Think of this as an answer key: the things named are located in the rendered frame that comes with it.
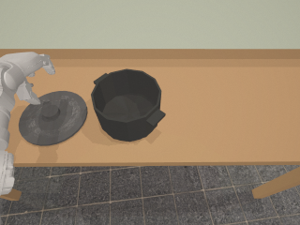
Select pot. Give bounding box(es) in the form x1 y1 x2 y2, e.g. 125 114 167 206
91 68 166 142

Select robot left hand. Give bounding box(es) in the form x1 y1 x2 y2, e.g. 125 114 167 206
0 52 55 105

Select lid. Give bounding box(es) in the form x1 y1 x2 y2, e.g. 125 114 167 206
19 91 88 146

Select robot left upper arm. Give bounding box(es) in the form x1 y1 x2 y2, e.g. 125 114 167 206
0 150 15 225

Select table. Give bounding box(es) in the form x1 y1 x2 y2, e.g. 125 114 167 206
0 49 300 201

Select knob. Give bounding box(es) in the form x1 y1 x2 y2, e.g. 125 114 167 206
42 104 61 120

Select left robot forearm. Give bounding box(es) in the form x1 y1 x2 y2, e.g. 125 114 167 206
0 60 24 151

